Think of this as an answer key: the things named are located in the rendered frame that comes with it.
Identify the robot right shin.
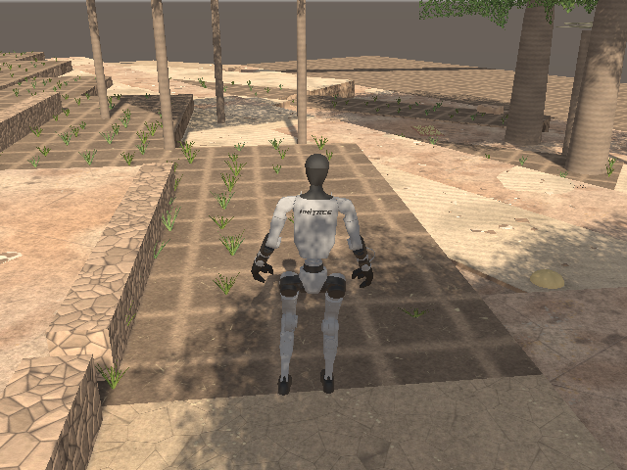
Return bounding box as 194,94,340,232
323,319,339,380

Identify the robot right forearm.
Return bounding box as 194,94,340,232
353,235,371,271

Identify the robot right upper arm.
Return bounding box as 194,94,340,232
336,197,362,251

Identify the right robot hand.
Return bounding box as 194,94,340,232
352,268,373,288

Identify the robot left upper arm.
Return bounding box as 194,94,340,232
265,196,296,249

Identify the left robot hand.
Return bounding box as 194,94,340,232
251,261,273,283

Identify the robot left forearm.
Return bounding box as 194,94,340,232
255,233,274,267

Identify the robot head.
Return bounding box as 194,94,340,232
300,154,333,200

